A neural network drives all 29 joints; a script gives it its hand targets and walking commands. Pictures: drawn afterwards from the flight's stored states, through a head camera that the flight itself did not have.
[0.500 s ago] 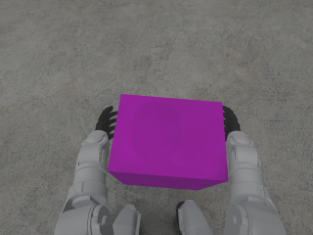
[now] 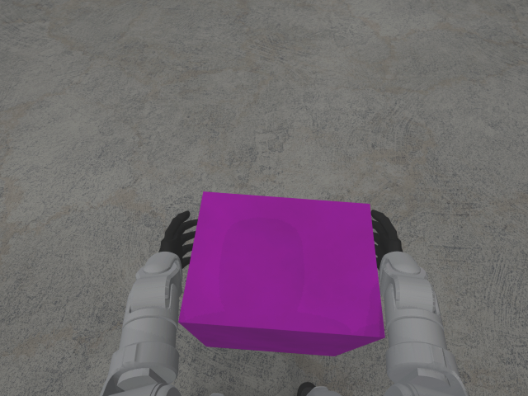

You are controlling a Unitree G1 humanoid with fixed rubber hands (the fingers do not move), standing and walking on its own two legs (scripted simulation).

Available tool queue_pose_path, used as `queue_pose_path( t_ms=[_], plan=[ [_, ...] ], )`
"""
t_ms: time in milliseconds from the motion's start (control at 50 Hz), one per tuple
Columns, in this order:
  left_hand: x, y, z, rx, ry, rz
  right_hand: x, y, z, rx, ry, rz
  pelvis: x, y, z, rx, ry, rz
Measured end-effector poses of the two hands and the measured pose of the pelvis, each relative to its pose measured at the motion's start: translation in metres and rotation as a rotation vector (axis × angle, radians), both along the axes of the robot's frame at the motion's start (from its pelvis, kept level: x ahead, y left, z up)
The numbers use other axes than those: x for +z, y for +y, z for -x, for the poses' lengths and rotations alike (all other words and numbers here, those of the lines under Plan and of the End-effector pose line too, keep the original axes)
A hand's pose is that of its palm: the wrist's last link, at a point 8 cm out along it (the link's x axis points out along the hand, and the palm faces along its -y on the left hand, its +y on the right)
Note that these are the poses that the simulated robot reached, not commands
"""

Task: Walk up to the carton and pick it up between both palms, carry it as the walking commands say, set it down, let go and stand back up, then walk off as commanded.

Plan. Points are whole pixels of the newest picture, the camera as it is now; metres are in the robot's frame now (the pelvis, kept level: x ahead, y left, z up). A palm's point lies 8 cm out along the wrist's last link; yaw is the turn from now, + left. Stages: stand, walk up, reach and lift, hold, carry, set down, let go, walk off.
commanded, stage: reach and lift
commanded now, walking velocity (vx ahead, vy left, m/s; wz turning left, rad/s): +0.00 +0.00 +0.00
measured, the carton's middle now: (277, 284) +0.30 -0.01 -0.08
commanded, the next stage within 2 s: hold in 1.60 s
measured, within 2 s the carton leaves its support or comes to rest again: neither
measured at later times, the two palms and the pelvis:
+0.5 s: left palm (160, 256) +0.30 +0.16 +0.04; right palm (407, 260) +0.30 -0.19 +0.04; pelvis +0.01 +0.00 +0.02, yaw +0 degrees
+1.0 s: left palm (148, 257) +0.29 +0.17 +0.05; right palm (400, 257) +0.30 -0.18 +0.05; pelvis +0.02 +0.00 +0.02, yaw -1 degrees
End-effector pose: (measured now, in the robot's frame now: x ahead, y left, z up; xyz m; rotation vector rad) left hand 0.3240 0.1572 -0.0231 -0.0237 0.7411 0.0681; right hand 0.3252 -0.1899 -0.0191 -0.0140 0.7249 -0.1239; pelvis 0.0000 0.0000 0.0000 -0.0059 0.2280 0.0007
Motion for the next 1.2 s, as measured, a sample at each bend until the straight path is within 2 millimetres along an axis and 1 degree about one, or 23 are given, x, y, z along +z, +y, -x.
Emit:
queue_pose_path(
  t_ms=[180, 400, 600, 660, 800, 920, 1020, 1200],
  plan=[
    [0.023, 0.001, 0.012, -0.003, -0.011, 0.008, 0.025, 0.001, 0.013, 0.003, -0.010, 0.009, 0.011, 0.003, -0.004, -0.001, -0.118, 0.000],
    [0.052, 0.000, 0.018, -0.012, -0.044, -0.006, 0.049, -0.001, 0.024, -0.005, -0.043, -0.002, 0.019, 0.003, -0.007, 0.000, -0.233, -0.002],
    [0.069, 0.001, 0.028, -0.004, -0.064, -0.002, 0.065, 0.001, 0.033, -0.002, -0.061, 0.001, 0.022, 0.001, -0.010, -0.011, -0.311, -0.001],
    [0.072, 0.004, 0.029, 0.004, -0.067, 0.006, 0.069, 0.004, 0.033, 0.001, -0.061, 0.007, 0.022, 0.000, -0.010, -0.012, -0.328, -0.001],
    [0.074, 0.008, 0.028, 0.009, -0.065, 0.003, 0.071, 0.008, 0.029, 0.015, -0.059, 0.016, 0.023, 0.000, -0.014, -0.014, -0.338, 0.001],
    [0.070, 0.011, 0.028, 0.016, -0.046, 0.003, 0.066, 0.011, 0.028, 0.021, -0.038, 0.014, 0.023, 0.001, -0.020, -0.017, -0.333, 0.001],
    [0.071, 0.011, 0.030, 0.016, -0.054, 0.003, 0.068, 0.011, 0.030, 0.023, -0.045, 0.020, 0.024, 0.002, -0.026, -0.019, -0.325, 0.001],
    [0.067, 0.009, 0.032, 0.010, -0.046, 0.005, 0.066, 0.010, 0.032, 0.020, -0.035, 0.028, 0.024, 0.002, -0.029, -0.025, -0.319, 0.001]
  ],
)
